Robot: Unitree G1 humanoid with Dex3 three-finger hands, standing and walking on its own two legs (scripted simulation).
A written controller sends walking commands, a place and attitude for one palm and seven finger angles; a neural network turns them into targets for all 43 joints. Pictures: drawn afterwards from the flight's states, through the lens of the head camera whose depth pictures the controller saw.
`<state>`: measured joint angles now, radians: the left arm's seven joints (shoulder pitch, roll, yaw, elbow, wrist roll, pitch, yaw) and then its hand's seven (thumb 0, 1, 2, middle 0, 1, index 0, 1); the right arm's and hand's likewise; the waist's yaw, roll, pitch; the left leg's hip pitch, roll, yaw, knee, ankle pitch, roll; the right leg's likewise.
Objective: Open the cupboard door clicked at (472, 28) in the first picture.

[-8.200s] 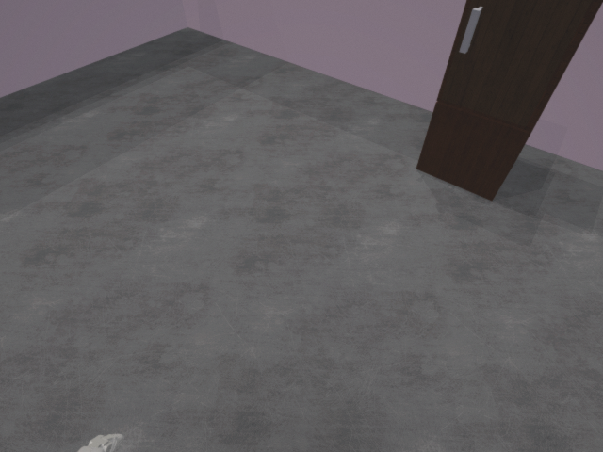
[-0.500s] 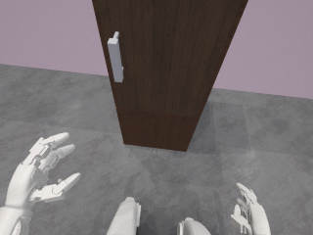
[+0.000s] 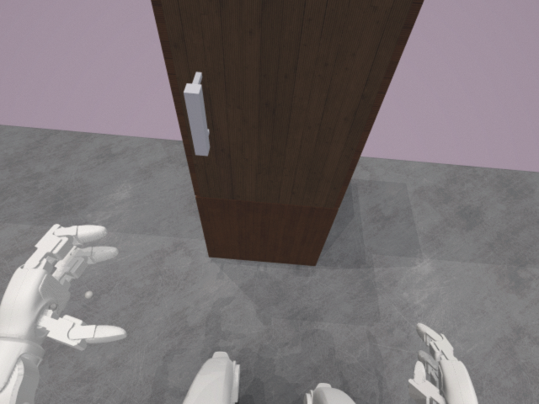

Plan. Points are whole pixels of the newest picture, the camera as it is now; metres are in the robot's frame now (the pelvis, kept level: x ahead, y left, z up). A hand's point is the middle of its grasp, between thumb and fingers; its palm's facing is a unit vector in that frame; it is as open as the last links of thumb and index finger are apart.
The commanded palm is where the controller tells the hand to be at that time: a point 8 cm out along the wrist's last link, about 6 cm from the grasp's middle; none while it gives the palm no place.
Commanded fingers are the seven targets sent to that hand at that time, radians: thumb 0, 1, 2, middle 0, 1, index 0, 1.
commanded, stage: raise the hand with hooked fingers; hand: left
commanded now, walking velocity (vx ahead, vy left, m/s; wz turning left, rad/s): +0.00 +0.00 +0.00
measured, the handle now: (200, 115) +0.60 +0.17 +0.05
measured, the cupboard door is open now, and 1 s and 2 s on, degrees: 0 0 0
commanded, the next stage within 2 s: move the hooked fingers beside the handle in 0.94 s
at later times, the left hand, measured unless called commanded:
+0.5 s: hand (74, 255) +0.28 +0.28 +0.07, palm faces +0.00 -1.00 -0.04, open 14.0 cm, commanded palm +0.26 +0.32 +0.07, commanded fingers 0.00 -0.50 0.30 -0.30 -1.20 -0.30 -1.20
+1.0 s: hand (86, 251) +0.29 +0.27 +0.07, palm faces +0.00 -1.00 -0.04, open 14.0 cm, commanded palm +0.27 +0.31 +0.07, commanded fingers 0.00 -0.50 0.30 -0.30 -1.20 -0.30 -1.20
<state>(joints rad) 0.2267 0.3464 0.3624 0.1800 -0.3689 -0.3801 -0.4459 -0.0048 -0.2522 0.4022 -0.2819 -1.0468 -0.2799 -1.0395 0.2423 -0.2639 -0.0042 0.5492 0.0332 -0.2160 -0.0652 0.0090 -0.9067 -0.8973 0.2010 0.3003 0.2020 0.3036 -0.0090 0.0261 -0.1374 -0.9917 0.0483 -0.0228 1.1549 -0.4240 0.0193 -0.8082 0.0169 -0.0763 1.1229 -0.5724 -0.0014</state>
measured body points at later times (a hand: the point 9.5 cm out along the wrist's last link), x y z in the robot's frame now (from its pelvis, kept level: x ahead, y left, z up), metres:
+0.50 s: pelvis +0.00 +0.00 +0.01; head +0.06 +0.02 +0.46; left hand +0.28 +0.33 +0.08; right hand +0.14 -0.25 -0.06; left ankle +0.07 +0.10 -0.65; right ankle -0.01 -0.13 -0.65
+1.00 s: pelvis +0.01 +0.00 +0.01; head +0.07 +0.01 +0.46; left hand +0.29 +0.32 +0.08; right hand +0.16 -0.26 -0.07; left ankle +0.07 +0.10 -0.65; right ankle -0.01 -0.13 -0.65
